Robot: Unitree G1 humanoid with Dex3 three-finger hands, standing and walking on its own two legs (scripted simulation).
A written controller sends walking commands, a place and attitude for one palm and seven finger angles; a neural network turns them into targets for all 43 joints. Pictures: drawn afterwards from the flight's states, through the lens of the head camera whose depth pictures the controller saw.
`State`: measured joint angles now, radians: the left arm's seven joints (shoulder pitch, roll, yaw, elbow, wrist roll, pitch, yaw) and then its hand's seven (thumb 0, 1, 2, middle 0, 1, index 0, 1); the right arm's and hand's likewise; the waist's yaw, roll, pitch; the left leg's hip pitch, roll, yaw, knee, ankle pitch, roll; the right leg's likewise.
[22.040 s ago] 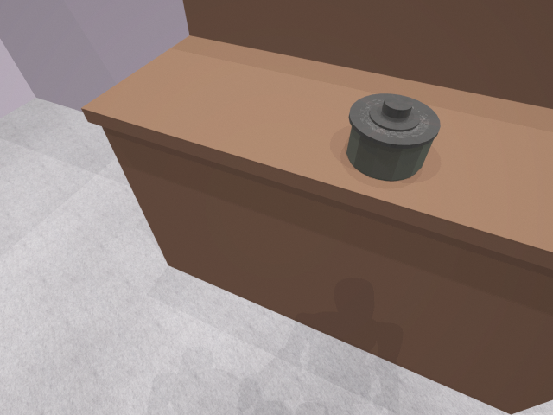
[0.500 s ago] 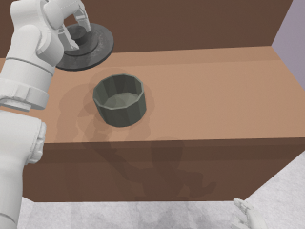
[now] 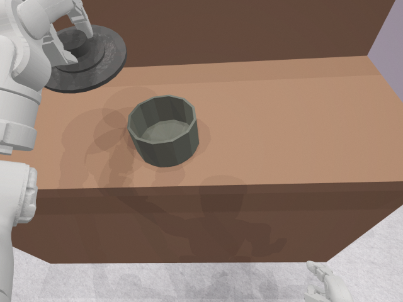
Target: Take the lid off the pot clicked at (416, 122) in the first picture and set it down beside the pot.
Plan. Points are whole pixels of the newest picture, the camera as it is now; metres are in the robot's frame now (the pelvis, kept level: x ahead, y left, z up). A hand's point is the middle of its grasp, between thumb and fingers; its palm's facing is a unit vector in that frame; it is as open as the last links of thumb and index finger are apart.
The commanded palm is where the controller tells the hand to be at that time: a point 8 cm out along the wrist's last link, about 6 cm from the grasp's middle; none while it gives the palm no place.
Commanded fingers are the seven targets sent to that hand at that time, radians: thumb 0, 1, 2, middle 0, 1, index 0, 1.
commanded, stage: move the lid sideways beside the pot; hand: left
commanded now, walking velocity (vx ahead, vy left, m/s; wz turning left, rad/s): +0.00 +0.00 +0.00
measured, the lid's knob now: (73, 43) +0.48 +0.23 +0.27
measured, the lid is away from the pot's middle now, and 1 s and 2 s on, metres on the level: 0.12 0.25 0.23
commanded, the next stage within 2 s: lower the lid onto the table in 1.04 s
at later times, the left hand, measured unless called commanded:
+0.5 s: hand (27, 54) +0.44 +0.30 +0.28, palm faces -0.17 -0.10 -0.98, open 8.5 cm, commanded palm +0.43 +0.30 +0.36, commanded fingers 0.00 0.55 1.09 -0.95 -1.08 -0.76 -0.99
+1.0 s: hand out of the picture +0.43 +0.35 +0.28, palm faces -0.16 -0.14 -0.98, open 8.5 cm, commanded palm +0.41 +0.35 +0.36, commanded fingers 0.00 0.55 1.09 -0.95 -1.08 -0.76 -0.99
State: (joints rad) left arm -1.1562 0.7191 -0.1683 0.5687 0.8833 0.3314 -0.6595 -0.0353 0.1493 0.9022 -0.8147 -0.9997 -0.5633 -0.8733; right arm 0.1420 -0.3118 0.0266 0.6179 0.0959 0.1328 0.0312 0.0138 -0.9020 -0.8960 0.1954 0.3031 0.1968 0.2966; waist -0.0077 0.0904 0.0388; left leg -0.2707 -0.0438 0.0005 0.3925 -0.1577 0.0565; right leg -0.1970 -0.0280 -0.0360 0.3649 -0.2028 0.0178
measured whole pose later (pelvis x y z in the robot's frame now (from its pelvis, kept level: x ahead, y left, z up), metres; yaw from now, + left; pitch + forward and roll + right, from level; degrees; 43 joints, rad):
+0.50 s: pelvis +0.00 +0.00 +0.00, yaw +1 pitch +3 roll -1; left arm -1.18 0.83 -0.13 0.68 0.89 0.24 -0.66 -0.03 0.15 0.90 -0.82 -1.00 -0.56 -0.87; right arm 0.18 -0.32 0.04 0.65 0.10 0.14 0.00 0.01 -0.90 -0.90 0.20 0.30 0.20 0.30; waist -0.02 0.07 0.06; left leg -0.29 -0.04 -0.02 0.41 -0.16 0.06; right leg -0.20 -0.02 -0.05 0.34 -0.19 0.02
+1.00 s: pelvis +0.01 +0.00 +0.00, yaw +0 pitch +4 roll -2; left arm -1.12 0.97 0.01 0.71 0.91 0.18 -0.68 -0.04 0.15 0.90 -0.82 -1.00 -0.56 -0.87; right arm 0.20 -0.33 0.02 0.62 0.11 0.18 0.00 0.01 -0.90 -0.90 0.20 0.30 0.20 0.30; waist -0.03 0.06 0.07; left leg -0.32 -0.03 -0.01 0.44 -0.19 0.05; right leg -0.21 -0.01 -0.05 0.35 -0.20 0.02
